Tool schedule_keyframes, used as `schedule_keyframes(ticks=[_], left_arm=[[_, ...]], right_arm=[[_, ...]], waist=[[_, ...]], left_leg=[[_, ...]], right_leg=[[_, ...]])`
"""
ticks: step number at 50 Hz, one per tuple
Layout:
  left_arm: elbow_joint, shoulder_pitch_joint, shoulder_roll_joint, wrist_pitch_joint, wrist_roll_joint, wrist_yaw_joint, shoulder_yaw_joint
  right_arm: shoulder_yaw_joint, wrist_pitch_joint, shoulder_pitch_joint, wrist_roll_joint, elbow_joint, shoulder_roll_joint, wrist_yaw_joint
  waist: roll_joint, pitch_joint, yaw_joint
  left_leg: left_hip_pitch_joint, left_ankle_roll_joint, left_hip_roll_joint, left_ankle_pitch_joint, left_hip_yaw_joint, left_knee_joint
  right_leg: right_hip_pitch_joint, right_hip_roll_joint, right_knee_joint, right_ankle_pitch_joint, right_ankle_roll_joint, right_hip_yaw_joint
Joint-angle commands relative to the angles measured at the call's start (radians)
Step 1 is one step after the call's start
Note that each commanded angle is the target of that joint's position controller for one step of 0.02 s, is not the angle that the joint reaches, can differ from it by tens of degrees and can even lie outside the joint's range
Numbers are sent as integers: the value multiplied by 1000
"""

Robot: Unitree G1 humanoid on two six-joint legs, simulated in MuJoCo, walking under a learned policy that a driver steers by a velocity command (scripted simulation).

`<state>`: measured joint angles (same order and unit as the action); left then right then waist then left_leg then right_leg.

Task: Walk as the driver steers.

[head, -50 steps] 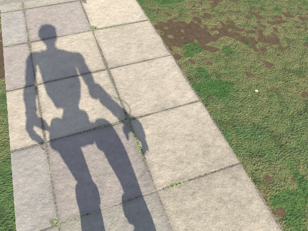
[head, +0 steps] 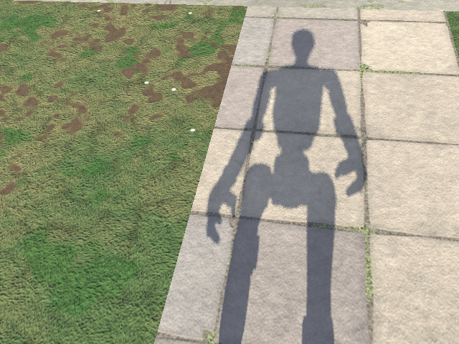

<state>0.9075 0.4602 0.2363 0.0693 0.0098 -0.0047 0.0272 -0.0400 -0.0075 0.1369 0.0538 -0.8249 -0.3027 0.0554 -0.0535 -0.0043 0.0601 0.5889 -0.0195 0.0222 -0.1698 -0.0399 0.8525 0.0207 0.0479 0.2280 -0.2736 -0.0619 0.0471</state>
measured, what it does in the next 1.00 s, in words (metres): walks ahead, turning right: left foot, then right foot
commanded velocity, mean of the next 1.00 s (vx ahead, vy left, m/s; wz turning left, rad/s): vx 0.35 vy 0.00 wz -0.36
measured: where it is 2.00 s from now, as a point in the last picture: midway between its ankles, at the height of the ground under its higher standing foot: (287, 331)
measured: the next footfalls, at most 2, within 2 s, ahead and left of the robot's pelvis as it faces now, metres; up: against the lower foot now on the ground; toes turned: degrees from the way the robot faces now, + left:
left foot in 0.16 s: +0.23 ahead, +0.11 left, +0.00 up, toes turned -4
right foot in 0.66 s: +0.47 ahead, -0.14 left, +0.00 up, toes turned -25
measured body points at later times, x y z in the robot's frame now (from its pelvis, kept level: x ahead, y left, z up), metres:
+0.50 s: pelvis +0.25 +0.02 +0.00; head +0.28 +0.02 +0.45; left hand +0.46 +0.23 -0.12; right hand +0.18 -0.24 -0.14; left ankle +0.19 +0.11 -0.75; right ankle +0.35 -0.14 -0.68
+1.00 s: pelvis +0.42 -0.06 +0.00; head +0.44 -0.09 +0.44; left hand +0.61 +0.13 -0.13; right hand +0.38 -0.32 -0.15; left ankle +0.53 +0.06 -0.70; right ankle +0.44 -0.12 -0.75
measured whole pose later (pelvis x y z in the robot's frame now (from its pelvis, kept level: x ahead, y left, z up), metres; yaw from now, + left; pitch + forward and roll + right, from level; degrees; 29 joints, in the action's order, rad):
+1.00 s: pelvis +0.42 -0.06 +0.00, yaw -24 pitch +0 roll +0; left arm 0.84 0.22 0.20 0.03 0.03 0.00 0.02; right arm -0.03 0.04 0.24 0.02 -0.86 -0.23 -0.01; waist -0.05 -0.07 0.00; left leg 0.50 -0.01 0.06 -0.28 -0.04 0.86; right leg -0.22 0.10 0.35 -0.12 -0.12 -0.06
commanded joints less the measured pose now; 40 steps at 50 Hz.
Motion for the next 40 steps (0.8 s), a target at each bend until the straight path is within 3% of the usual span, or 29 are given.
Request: schedule_keyframes(ticks=[1, 4, 6, 7, 8, 9, 10, 11, 12, 14, 18, 22, 27, 29, 31, 32, 33, 34, 35, 36, 37, 38, 39, 40], left_arm=[[-5, 77, 162, 11, 3, 7, 35], [8, 75, 176, 4, 8, 12, 38], [6, 38, 182, 5, 2, 11, 38], [3, 13, 180, 10, -11, 6, 37], [-37, -8, 131, 17, -23, -1, 24], [-66, 88, 9, 8, -44, 5, 1], [-48, 49, 147, -12, -13, 17, 34], [-51, -5, 138, -16, -6, 8, 41], [-50, -29, 101, -17, -4, -2, 35], [-40, -30, 89, -38, 16, -19, 42], [-83, -119, 59, -64, 24, -42, 45], [-152, -281, 47, -64, 23, -60, 35], [-225, -451, 37, -55, 28, -78, 13], [-226, -427, 48, -50, 38, -72, 15], [-190, -279, 79, -41, 46, -60, 27], [-151, -152, 108, -29, 54, -50, 42], [-121, -45, 172, -18, 62, -32, 65], [-143, -90, 305, -23, 55, -21, 95], [-168, -11, 310, -42, -5, -11, 110], [-176, -111, 274, -53, -10, 2, 100], [-182, -184, 201, -60, -18, 7, 81], [-184, -229, 151, -62, -19, 10, 65], [-188, -259, 114, -61, -19, 13, 52], [-186, -264, 102, -54, -9, 9, 44]], right_arm=[[20, -29, -232, -12, 129, -4, 7], [22, -39, -217, -23, 134, -23, -7], [5, -49, -66, -28, 89, -61, -29], [-9, -62, 74, -21, 52, -96, -45], [-32, -70, 236, 2, 37, -176, -67], [-49, -60, 271, 15, 34, -248, -74], [-42, -51, 233, -12, 37, -182, -67], [-22, -52, 146, -18, 43, -103, -64], [-12, -60, 98, -19, 46, -58, -60], [-2, -77, 93, -23, 31, -19, -65], [-7, -110, 141, -40, -2, -21, -63], [-5, -111, 178, -33, -26, -10, -63], [-13, -103, 229, -35, -56, -58, -72], [-16, -91, 246, -36, -68, -79, -82], [-26, -73, 239, -37, -69, -112, -94], [-28, -65, 228, -44, -60, -119, -95], [-27, -65, 229, -49, -42, -109, -89], [-1, -62, 362, -55, 6, 26, -75], [-18, -52, 305, -41, 16, -69, -78], [-14, -50, 224, -48, 39, -58, -79], [-10, -52, 181, -41, 48, -54, -80], [-12, -42, 176, -28, 42, -53, -81], [-10, -20, 221, -17, 29, -46, -78], [-9, 2, 255, -14, 12, -32, -77]], waist=[[174, -104, 36], [189, -72, 4], [178, 2, -79], [147, 82, -153], [53, 213, -216], [-172, 339, -164], [-40, 260, -162], [-5, 107, -119], [-13, 26, -99], [-52, -28, -60], [-43, -43, -38], [-29, -81, -52], [-5, -108, -85], [-13, -74, -72], [-41, 19, -14], [-26, 95, 38], [44, 172, 88], [279, 302, -34], [117, 471, 57], [95, 316, 21], [62, 168, -10], [43, 91, -48], [47, 77, -82], [47, 85, -97]], left_leg=[[71, -13, -32, 1, 93, -162], [-78, 25, -65, -16, 101, -254], [-330, 67, -99, -17, 87, -353], [-549, 96, -65, 46, 57, -415], [-804, 141, 162, -148, -167, -454], [-998, 227, 449, -228, -577, -521], [-846, 237, 426, -322, -632, -567], [-708, 215, 362, -294, -471, -599], [-602, 197, 309, -158, -338, -636], [-499, 161, 236, 4, -169, -672], [-499, 166, 223, 190, -20, -709], [-499, 165, 196, 306, 108, -717], [-554, 141, 207, 489, 213, -678], [-623, 121, 208, 796, 248, -551], [-640, 104, 206, 979, 261, -305], [-585, 89, 192, 863, 261, -107], [-416, 54, 137, 492, 273, 179], [-4, -1, -23, -521, 226, 582], [23, -5, -46, -449, 27, 682], [75, -3, 7, -324, -1, 653], [69, -5, 39, -258, 10, 559], [32, -9, 57, -238, 9, 489], [-48, -14, 65, -230, 13, 434], [-117, -13, 58, -219, 24, 396]], right_leg=[[-12, -208, -24, 465, -130, 181], [-27, -236, 43, 632, -119, 203], [-70, -216, 186, 802, -84, 192], [-149, -174, 355, 763, -59, 147], [-330, -122, 602, 463, -39, 114], [-604, 9, 892, -255, -18, 12], [-649, -36, 988, -214, -35, 34], [-656, -78, 983, -117, -40, 44], [-638, -105, 956, -63, -34, 32], [-595, -128, 924, -29, -15, 17], [-674, -136, 916, 51, 6, -8], [-742, -136, 774, 190, 23, -46], [-633, -99, 463, 266, -13, -150], [-559, -41, 407, 208, -42, -196], [-399, 27, 372, 150, -83, -202], [-236, 48, 293, 211, -109, -173], [-25, -44, 241, 405, -149, -62], [349, -405, 401, 1095, -312, 357], [352, -446, 309, 1103, -397, 503], [212, -409, 240, 984, -369, 397], [43, -352, 183, 872, -321, 322], [-73, -298, 146, 821, -273, 262], [-172, -270, 113, 805, -249, 202], [-233, -255, 100, 820, -231, 159]])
